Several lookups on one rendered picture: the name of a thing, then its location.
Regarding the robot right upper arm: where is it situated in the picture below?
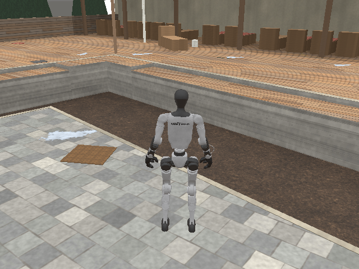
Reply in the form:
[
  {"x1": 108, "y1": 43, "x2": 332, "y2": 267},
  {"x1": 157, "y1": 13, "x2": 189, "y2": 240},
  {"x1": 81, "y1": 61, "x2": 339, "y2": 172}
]
[{"x1": 192, "y1": 114, "x2": 207, "y2": 145}]

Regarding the left robot hand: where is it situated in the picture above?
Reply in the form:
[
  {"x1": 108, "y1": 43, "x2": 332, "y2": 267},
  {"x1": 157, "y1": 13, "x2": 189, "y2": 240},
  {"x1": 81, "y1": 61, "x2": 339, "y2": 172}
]
[{"x1": 145, "y1": 155, "x2": 158, "y2": 168}]

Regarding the right robot hand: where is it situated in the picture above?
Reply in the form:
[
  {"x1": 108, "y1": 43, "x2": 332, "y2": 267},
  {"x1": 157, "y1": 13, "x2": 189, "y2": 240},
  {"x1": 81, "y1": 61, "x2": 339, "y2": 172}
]
[{"x1": 200, "y1": 157, "x2": 213, "y2": 169}]

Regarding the robot left shin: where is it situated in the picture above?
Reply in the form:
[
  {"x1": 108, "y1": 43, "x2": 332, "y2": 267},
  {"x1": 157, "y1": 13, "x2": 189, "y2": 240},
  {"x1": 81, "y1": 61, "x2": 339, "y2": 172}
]
[{"x1": 162, "y1": 185, "x2": 170, "y2": 224}]

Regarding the left robot thigh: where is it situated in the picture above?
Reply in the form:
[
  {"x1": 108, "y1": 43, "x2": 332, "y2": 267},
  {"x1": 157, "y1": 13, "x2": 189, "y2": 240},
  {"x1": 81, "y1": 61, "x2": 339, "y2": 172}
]
[{"x1": 160, "y1": 156, "x2": 172, "y2": 194}]

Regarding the robot left upper arm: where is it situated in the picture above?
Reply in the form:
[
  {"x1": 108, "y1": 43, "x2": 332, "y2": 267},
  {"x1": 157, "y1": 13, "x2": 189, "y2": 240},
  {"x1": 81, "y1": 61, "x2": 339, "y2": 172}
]
[{"x1": 153, "y1": 113, "x2": 169, "y2": 145}]

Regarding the left robot forearm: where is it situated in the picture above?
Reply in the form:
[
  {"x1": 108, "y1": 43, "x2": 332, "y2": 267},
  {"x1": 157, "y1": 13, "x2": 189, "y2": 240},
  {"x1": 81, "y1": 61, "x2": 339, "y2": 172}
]
[{"x1": 147, "y1": 136, "x2": 159, "y2": 158}]

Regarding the right robot forearm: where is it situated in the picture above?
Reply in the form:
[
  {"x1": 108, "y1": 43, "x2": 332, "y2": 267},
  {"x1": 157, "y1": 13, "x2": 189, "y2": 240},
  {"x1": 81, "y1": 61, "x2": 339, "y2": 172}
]
[{"x1": 201, "y1": 137, "x2": 211, "y2": 159}]

